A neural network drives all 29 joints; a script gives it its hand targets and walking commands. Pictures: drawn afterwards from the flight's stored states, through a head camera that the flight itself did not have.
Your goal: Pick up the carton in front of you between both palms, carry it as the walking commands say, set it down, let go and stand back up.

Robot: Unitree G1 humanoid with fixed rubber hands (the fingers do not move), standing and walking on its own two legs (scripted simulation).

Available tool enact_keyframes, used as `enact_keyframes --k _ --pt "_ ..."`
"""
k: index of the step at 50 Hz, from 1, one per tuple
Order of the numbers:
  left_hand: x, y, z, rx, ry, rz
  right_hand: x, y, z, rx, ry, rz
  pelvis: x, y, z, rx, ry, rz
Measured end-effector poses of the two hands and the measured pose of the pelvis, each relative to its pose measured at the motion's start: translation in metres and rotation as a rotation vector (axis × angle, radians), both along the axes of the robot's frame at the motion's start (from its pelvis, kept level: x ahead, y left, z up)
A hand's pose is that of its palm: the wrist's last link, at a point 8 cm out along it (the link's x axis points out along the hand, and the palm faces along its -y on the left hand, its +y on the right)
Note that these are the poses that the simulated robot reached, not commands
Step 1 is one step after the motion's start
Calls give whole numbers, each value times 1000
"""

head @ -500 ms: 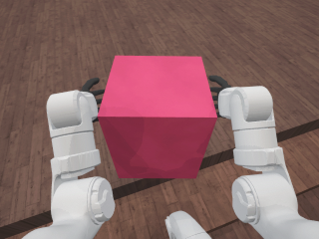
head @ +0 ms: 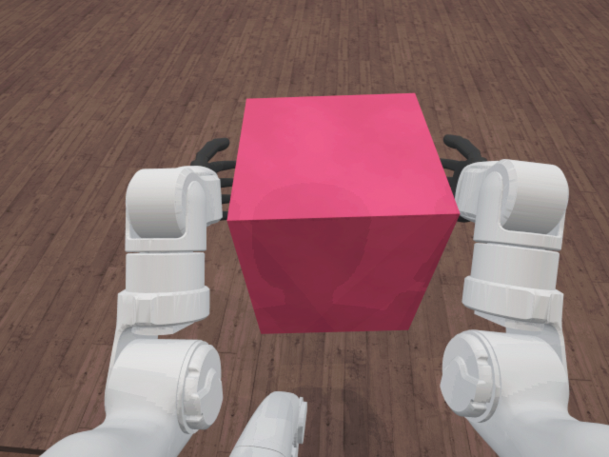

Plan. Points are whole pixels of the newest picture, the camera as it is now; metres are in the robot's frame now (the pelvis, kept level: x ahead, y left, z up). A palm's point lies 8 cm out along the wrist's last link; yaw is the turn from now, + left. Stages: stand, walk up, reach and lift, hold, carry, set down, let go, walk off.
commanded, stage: carry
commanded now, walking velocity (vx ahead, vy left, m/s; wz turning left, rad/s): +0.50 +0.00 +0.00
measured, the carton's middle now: (332, 221) +0.41 +0.04 +0.09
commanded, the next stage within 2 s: none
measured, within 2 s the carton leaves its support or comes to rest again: neither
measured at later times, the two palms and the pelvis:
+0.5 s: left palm out of the picture +0.70 +0.18 +0.27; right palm (473, 6) +0.66 -0.12 +0.27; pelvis +0.30 +0.08 +0.13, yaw -3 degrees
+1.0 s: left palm out of the picture +0.95 +0.19 +0.32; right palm out of the picture +0.96 -0.11 +0.32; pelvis +0.59 +0.04 +0.17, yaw -1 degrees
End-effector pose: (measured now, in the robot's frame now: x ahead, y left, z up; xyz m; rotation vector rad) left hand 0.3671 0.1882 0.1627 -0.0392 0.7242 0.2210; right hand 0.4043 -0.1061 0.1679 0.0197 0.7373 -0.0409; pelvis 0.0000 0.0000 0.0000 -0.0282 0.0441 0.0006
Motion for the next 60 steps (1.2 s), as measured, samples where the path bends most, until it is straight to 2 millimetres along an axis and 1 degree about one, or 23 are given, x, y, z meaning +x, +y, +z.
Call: enact_keyframes --k 3,5,8,10,12,14,16,18,20,22,25,28,33,36,38,40,42,44,49,52,55,58,60 --pt "38 -4 36 20 -63 -8 34 -5 32 16 -63 -7 36 5 11 10 8 -5" --pt "63 -5 56 38 -83 -18 57 -6 48 27 -85 -12 63 12 17 22 6 -14" --pt "104 -6 79 58 -80 -40 91 -8 64 27 -85 -23 106 24 28 52 -1 -22" --pt "136 -7 89 58 -62 -60 115 -9 71 16 -67 -38 136 32 35 76 10 -22" --pt "172 -9 94 52 -41 -87 141 -12 74 2 -45 -61 167 41 39 93 28 -27" --pt "209 -12 94 43 -15 -127 164 -15 73 -12 -19 -98 199 54 43 90 33 -35" --pt "245 -16 88 24 20 -177 181 -18 69 -35 18 -144 227 67 53 96 14 -36" --pt "272 -19 81 -4 64 -213 192 -20 65 -64 62 -176 245 73 68 82 3 -32" --pt "291 -19 79 -30 102 -222 202 -19 66 -85 101 -186 262 76 87 79 -5 -32" --pt "308 -17 85 -38 117 -220 218 -16 74 -92 117 -187 278 79 106 74 -8 -40" --pt "336 -10 107 -39 85 -207 252 -10 98 -82 86 -187 304 82 129 55 -6 -54" --pt "367 -1 134 -43 21 -190 291 -3 128 -73 22 -186 334 82 146 40 9 -59" --pt "419 9 177 -39 -66 -161 357 6 176 -71 -65 -161 393 73 162 35 32 -51" --pt "453 10 194 -27 -78 -149 396 6 192 -78 -78 -136 434 64 165 37 39 -44" --pt "478 7 201 -16 -74 -143 423 3 197 -82 -75 -120 464 56 163 35 40 -39" --pt "502 3 203 -1 -70 -135 452 -2 197 -83 -72 -101 493 47 155 37 31 -21" --pt "522 -1 199 25 -55 -124 478 -6 191 -70 -58 -81 517 42 152 23 27 -18" --pt "537 -3 190 41 -9 -112 500 -8 181 -61 -14 -68 535 38 156 29 26 -16" --pt "574 -3 163 38 100 -97 545 -7 157 -54 95 -55 580 36 171 38 38 -12" --pt "603 -2 153 33 118 -95 572 -6 146 -52 113 -58 608 39 178 38 46 -11" --pt "636 1 146 29 111 -97 603 -3 138 -48 107 -70 640 45 181 36 52 -12" --pt "672 8 136 20 96 -97 637 3 130 -41 93 -87 678 55 180 33 55 -11" --pt "696 16 128 10 81 -95 660 11 124 -39 79 -97 707 64 176 29 54 -13"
